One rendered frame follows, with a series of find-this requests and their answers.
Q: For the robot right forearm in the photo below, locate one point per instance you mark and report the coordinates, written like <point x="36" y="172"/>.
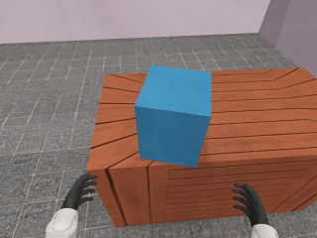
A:
<point x="263" y="231"/>

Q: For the pedestal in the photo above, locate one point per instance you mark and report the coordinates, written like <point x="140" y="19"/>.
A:
<point x="262" y="132"/>

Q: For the robot left hand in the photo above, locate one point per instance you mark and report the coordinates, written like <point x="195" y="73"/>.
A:
<point x="73" y="198"/>

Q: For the robot left forearm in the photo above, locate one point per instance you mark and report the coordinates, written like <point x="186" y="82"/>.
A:
<point x="63" y="224"/>

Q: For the robot right hand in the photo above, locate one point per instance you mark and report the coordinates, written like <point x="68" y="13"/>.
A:
<point x="254" y="207"/>

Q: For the carton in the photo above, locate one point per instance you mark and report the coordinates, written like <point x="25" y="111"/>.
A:
<point x="173" y="112"/>

